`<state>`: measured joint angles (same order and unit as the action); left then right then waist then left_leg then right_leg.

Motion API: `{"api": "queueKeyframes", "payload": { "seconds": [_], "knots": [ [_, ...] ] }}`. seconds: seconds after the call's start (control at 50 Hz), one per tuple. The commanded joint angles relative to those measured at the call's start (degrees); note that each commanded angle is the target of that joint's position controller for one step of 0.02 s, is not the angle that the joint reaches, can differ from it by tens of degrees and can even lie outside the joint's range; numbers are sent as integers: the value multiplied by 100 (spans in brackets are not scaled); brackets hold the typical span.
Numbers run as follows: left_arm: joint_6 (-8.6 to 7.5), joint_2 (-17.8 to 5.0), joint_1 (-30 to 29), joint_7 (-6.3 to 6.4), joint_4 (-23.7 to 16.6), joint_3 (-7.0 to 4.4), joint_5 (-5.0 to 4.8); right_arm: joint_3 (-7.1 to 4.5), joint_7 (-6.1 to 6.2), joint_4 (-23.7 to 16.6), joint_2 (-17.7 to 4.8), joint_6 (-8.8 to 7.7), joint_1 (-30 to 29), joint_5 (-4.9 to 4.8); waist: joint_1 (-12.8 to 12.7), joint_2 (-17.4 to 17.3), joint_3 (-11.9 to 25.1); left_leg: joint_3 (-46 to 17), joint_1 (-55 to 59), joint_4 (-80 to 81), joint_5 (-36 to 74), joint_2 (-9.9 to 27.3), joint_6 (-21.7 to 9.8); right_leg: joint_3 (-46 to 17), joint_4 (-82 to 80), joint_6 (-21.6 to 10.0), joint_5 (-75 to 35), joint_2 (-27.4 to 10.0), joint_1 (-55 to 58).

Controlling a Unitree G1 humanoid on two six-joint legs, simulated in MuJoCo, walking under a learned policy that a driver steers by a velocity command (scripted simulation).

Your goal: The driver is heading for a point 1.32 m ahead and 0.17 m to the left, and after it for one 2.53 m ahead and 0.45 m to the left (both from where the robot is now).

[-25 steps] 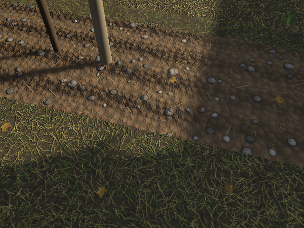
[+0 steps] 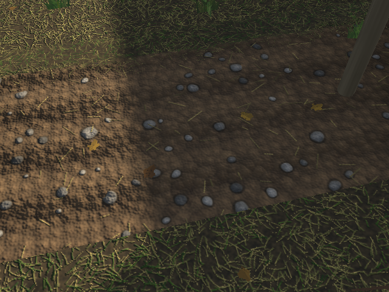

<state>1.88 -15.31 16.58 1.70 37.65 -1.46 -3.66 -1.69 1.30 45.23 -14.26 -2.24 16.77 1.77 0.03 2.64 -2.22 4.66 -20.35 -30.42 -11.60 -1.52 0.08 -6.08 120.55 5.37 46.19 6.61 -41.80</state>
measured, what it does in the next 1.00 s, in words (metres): steps on the spot, turning left: right foot, then left foot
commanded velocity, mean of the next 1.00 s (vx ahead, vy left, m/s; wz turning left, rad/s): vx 0.02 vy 0.00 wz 0.32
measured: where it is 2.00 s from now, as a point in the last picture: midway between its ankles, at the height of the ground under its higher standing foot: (206, 283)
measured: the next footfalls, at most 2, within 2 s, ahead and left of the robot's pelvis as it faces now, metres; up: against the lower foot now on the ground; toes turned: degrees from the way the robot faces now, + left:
right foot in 0.30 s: +0.13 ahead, -0.20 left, +0.00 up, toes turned -6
left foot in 0.76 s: +0.10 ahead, +0.08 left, +0.00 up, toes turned +20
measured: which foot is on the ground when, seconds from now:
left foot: down 0.00-0.32, up 0.34-0.74, down 0.76-1.00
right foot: up 0.00-0.28, down 0.30-0.76, up 0.78-1.00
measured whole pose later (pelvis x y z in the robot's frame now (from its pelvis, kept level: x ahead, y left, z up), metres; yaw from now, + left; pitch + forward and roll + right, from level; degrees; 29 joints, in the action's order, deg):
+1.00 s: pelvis +0.07 +0.00 +0.01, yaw +24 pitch +3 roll -3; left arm 1.5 -15.6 3.8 3.8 39.1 -5.1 1.3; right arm -2.4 2.3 37.5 -14.5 2.7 12.1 0.1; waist 0.5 2.1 -1.0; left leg -2.8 -20.6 -33.3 -15.2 -3.4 -4.8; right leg -3.4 75.2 5.2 7.5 -1.5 -48.0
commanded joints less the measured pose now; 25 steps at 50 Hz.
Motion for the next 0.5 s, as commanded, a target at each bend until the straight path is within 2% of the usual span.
{"api": "queueKeyframes", "payload": {
  "seconds": [0.02,0.04,0.06,0.08,0.1,0.12,0.14,0.16,0.18,0.2,0.22,0.24,0.26,0.28,0.3,0.32,0.34,0.36,0.38,0.4,0.42,0.44,0.46,0.48,0.5],
  "knots": [
    [250,-312,-850,145,-1361,19,85,-177,385,-347,-1084,130,204,-12,-5,-173,588,-2192,1352,1155,4392,3246,-1689,35,690,245,-886,-975,-1877],
    [327,-224,-834,154,-1481,-9,118,-162,421,-336,-1147,128,78,5,-190,-412,445,-1589,852,1219,3885,2931,-1303,17,560,238,-1242,-999,-1646],
    [385,-369,-931,187,-1491,-74,128,-168,429,-365,-1127,141,-166,-50,-244,-416,123,-838,344,1367,3001,2361,-1073,206,-312,225,-2116,-934,-1487],
    [392,-288,-966,210,-1498,-108,177,-136,448,-381,-1067,137,-314,-12,-264,-693,82,-423,45,1323,2899,2119,-956,377,-441,223,-2649,-866,-1200],
    [361,-83,-1053,199,-1509,-69,163,-63,432,-342,-960,132,-209,22,-194,-758,144,-341,58,1151,3168,1980,-988,448,-442,197,-2940,-771,-1134],
    [303,76,-1336,170,-1728,-27,116,-16,503,-337,-951,139,-177,-77,-214,-903,199,-334,202,1153,2804,1866,-1024,142,-1075,186,-3203,-859,-1174],
    [256,180,-1530,146,-1760,4,136,-7,542,-312,-917,157,-8,-101,-63,-889,346,-362,628,1004,2731,1863,-1109,171,-1313,200,-3382,-812,-1365],
    [241,256,-1753,94,-1798,100,208,-28,609,-318,-845,223,-2,-164,5,-624,326,-118,753,963,1691,1568,-1064,169,-3159,132,-3889,-967,-1213],
    [173,369,-2015,33,-1784,163,245,-37,615,-385,-760,282,-114,-203,114,-575,440,55,513,1061,1069,1326,-1001,342,-4910,81,-4357,-971,-237],
    [85,517,-2147,-25,-1694,199,249,-53,548,-307,-708,294,18,-211,207,-711,581,60,187,1237,866,1269,-979,579,-6056,56,-4459,-858,912],
    [12,613,-1980,-96,-1494,203,242,-104,416,-76,-724,279,402,-252,241,-959,716,-231,258,1438,742,1371,-1048,673,-6843,-5,-4198,-795,1713],
    [-49,502,-1823,-166,-1373,133,206,-211,309,-50,-983,262,459,-265,183,-1194,691,-450,483,1491,728,1623,-1076,737,-7370,-81,-3749,-716,2096],
    [-88,303,-1627,-216,-1227,23,211,-240,236,-154,-1103,232,142,-268,-38,-1223,591,-555,594,1283,833,1764,-969,739,-8137,-170,-3814,-663,2430],
    [-113,21,-1468,-207,-1016,-115,233,-220,175,-207,-986,218,73,-259,-113,-1100,516,-668,724,1038,876,1711,-777,766,-9114,-239,-4388,-572,2790],
    [-142,-286,-1348,-142,-855,-246,275,-211,108,-120,-844,175,345,-236,-66,-1006,396,-741,651,748,943,1562,-510,639,-9766,-357,-4894,-626,3218],
    [-207,-679,-1085,-58,-830,-350,355,-151,28,-65,-531,145,614,-130,-10,-617,611,-549,141,-22,-210,1171,-123,74,-9417,-514,-6761,-1396,4065],
    [-90,-927,-689,-19,-810,-437,609,-28,-47,-310,-77,106,961,32,48,613,1425,-400,-1667,-1385,-2520,926,381,-922,-8432,-1388,-8717,-2933,5775],
    [-45,-963,-44,-77,-545,-547,660,-146,-15,-638,-372,81,118,-178,-555,1048,1859,-756,-2113,-2899,-3041,433,576,-1863,-9181,-2218,-7213,-3448,5166],
    [-90,-1060,136,-103,-417,-603,638,-337,42,-799,-748,117,-461,-330,-714,929,1371,-1014,-2811,-4192,-2922,252,589,-1843,-9768,-2388,-5519,-3302,4729],
    [-102,-895,-156,-69,-333,-557,535,-381,165,-873,-676,202,-620,-330,-530,1157,852,-1015,-3435,-4767,-2662,236,513,-1532,-10115,-2172,-4152,-3138,4289],
    [-85,-542,-565,-20,-302,-450,460,-413,306,-809,-615,355,-470,-234,-255,1403,407,-917,-3480,-5100,-2376,235,518,-1067,-10329,-1887,-3434,-2992,3622],
    [-60,-343,-977,20,-279,-382,498,-458,396,-795,-613,499,-295,-152,41,1443,234,-836,-3140,-5406,-1956,212,528,-682,-10452,-1661,-3225,-2861,2896],
    [-66,-235,-1203,47,-250,-342,586,-497,443,-819,-605,597,-205,-102,211,1270,293,-638,-2768,-5905,-1493,120,522,-270,-10447,-1511,-3383,-2735,2398],
    [-90,-217,-1353,75,-216,-316,641,-510,456,-899,-573,650,-186,-109,332,1029,388,-543,-2555,-6283,-1090,76,515,56,-10410,-1428,-3592,-2704,2144],
    [-115,-242,-1422,123,-162,-295,624,-486,432,-994,-501,684,-209,-120,407,832,430,-506,-2477,-6463,-719,95,517,292,-10353,-1382,-3727,-2752,2044]
  ]
}}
